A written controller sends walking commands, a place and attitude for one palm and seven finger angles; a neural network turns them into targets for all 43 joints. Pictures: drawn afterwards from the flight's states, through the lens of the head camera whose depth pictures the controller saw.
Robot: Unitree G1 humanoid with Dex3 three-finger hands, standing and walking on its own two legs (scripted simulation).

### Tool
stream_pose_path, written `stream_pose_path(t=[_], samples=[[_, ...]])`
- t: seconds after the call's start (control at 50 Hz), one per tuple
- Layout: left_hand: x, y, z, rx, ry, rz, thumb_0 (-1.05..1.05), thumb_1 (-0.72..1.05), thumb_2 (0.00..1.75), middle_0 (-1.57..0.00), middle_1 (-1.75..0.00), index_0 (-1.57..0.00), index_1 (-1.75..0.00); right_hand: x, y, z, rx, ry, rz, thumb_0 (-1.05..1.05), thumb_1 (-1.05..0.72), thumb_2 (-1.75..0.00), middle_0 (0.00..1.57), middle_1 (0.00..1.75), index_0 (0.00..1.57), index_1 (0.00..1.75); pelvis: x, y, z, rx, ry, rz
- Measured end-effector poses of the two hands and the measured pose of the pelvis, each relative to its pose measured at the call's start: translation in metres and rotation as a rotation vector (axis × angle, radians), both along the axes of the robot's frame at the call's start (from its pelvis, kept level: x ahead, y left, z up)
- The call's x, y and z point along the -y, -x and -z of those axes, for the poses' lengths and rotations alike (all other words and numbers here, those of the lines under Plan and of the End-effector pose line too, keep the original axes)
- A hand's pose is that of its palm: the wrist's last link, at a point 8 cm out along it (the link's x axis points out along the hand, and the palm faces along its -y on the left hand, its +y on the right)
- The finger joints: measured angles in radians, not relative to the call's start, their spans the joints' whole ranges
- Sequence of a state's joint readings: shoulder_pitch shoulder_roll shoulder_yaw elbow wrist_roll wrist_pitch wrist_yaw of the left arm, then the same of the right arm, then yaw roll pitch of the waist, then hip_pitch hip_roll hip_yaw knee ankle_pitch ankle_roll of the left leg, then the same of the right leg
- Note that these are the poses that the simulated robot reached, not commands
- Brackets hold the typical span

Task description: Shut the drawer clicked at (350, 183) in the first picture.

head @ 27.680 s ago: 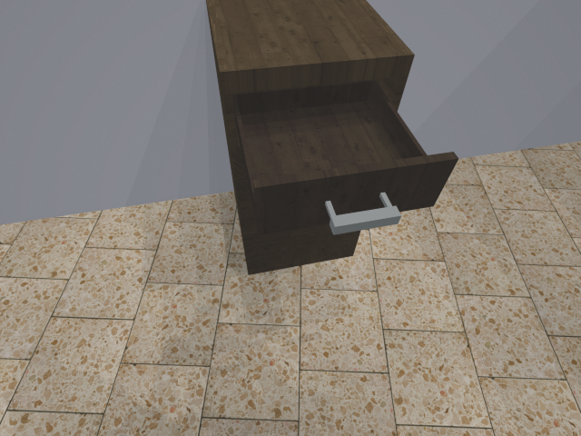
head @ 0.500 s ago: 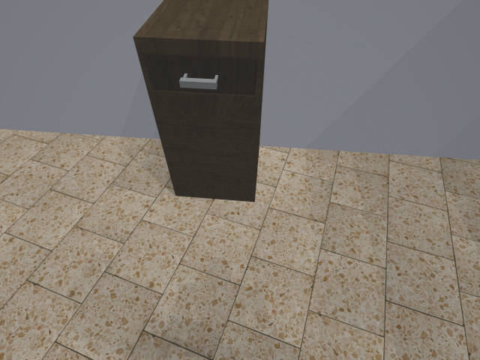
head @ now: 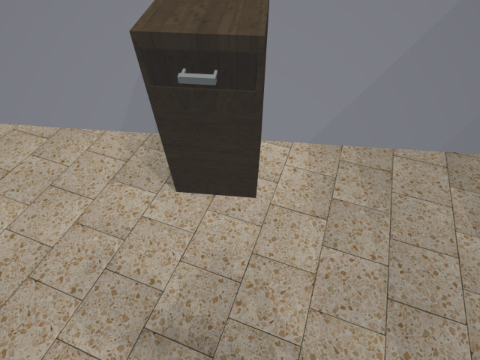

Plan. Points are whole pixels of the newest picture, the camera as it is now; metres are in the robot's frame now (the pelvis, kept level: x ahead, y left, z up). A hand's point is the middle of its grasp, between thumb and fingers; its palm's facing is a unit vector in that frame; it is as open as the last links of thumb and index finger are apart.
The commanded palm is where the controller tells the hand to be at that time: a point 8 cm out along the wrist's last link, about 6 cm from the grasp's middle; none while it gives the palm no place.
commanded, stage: look to check the result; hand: left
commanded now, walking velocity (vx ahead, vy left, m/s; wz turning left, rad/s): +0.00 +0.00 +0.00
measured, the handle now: (198, 75) +0.98 +0.19 -0.05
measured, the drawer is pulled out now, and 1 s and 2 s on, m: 0.00 0.00 0.00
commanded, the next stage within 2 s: stand and wait in 0.14 s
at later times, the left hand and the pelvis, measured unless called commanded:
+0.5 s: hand out of the picture +0.06 +0.20 -0.17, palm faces -0.01 -0.96 -0.28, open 7.4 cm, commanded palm none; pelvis +0.02 -0.01 +0.00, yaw +0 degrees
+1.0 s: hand out of the picture +0.08 +0.21 -0.16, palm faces -0.01 -0.96 -0.30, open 7.4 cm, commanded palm none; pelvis +0.02 -0.01 +0.00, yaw +0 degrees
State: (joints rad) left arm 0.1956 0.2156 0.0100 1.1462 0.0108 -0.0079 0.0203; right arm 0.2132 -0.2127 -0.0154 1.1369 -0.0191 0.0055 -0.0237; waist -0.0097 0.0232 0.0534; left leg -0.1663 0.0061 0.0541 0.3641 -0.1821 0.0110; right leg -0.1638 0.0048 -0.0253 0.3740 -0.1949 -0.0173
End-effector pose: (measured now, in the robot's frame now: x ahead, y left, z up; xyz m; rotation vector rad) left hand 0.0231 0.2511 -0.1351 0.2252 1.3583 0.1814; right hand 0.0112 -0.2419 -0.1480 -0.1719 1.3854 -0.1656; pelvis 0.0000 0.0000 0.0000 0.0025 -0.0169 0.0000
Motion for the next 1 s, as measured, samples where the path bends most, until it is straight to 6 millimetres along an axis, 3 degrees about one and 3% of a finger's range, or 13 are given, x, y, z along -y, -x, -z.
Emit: stream_pose_path(t=[0.3,1.0], samples=[[0.003,-0.024,-0.002,0.035,-0.003,0.015,0.0,0.9,0.9,-0.2,-0.3,-0.2,-0.3,0.012,-0.026,-0.004,0.037,0.016,-0.015,0.0,-0.91,-0.9,0.2,0.3,0.2,0.29,0.006,-0.01,-0.001,-0.004,0.0,0.0],[-0.005,-0.049,-0.009,0.063,-0.033,0.029,0.0,0.9,0.9,-0.2,-0.3,-0.2,-0.3,0.03,-0.044,-0.009,0.048,0.044,-0.02,0.0,-0.91,-0.9,0.2,0.3,0.2,0.29,0.011,-0.023,-0.003,-0.005,0.0,0.003]])
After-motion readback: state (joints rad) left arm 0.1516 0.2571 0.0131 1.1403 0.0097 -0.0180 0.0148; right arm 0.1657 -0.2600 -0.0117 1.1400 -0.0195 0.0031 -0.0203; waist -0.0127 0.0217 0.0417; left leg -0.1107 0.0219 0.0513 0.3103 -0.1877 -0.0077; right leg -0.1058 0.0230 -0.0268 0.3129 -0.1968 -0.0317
